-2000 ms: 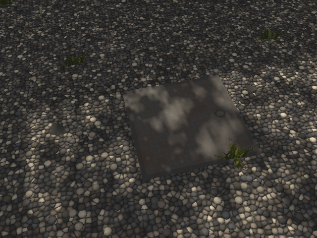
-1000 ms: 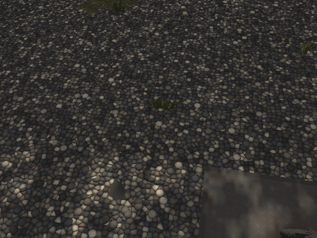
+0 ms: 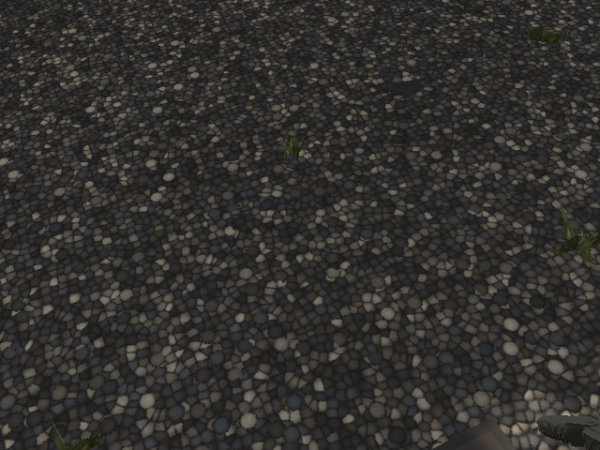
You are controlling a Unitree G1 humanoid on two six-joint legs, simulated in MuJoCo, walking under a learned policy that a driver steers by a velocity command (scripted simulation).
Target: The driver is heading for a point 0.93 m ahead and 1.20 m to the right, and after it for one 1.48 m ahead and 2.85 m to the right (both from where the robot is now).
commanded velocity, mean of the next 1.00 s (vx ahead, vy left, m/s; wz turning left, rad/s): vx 0.50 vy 0.00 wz -0.60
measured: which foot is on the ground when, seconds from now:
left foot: up 0.00-0.14, down 0.16-0.66, up 0.68-1.00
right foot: down 0.00-0.16, up 0.18-0.66, down 0.68-1.00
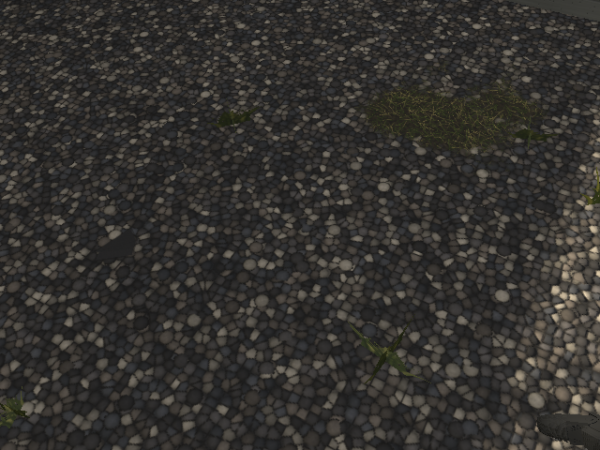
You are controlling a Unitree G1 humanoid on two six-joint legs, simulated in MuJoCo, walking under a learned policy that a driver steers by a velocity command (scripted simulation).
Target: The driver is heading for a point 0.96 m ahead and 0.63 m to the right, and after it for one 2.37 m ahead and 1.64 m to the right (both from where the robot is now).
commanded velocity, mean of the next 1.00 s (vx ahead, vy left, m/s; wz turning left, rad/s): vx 0.38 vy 0.00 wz -0.57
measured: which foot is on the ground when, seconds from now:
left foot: up 0.00-0.14, down 0.16-0.66, up 0.68-1.00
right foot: down 0.00-0.16, up 0.18-0.64, down 0.66-1.00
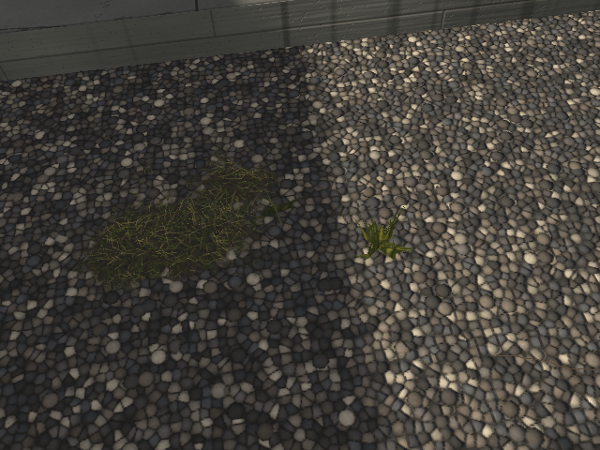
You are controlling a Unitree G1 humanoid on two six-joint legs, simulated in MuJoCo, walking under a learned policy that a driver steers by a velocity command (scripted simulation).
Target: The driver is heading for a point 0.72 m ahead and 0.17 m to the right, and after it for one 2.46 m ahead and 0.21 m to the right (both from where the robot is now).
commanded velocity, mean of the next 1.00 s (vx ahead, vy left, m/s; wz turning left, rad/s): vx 0.42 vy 0.00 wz -0.10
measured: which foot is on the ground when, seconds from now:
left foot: up 0.00-0.14, down 0.16-0.60, up 0.62-1.00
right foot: down 0.00-0.16, up 0.18-0.56, down 0.58-1.00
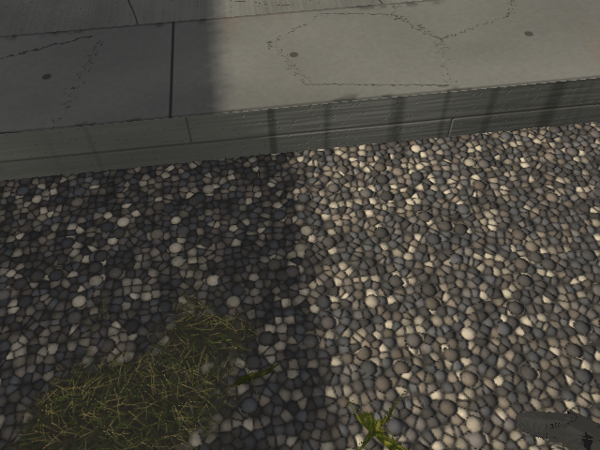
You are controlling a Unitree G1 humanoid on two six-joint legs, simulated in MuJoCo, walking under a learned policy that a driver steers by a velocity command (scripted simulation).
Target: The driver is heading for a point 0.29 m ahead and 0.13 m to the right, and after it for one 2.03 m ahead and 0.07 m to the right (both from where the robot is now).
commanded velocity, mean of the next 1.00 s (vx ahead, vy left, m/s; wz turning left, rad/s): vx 0.19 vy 0.00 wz -0.27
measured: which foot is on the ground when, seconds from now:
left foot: up 0.00-0.06, down 0.08-0.54, up 0.56-0.88, down 0.90-1.00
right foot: down 0.00-0.10, up 0.12-0.52, down 0.54-1.00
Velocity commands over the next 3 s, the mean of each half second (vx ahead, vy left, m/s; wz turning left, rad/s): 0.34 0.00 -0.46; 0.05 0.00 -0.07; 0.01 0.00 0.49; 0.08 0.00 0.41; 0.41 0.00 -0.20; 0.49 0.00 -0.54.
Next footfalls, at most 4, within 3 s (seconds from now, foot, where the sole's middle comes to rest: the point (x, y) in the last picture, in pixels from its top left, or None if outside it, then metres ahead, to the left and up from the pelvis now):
0.08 left None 0.24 0.13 -0.78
0.54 right None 0.34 -0.13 -0.78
0.90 left None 0.37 0.10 -0.78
1.62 left None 0.32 0.12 -0.78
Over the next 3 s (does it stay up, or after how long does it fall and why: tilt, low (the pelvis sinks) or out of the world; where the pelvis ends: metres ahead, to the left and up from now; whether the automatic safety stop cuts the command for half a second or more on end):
stays up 0.78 0.05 0.00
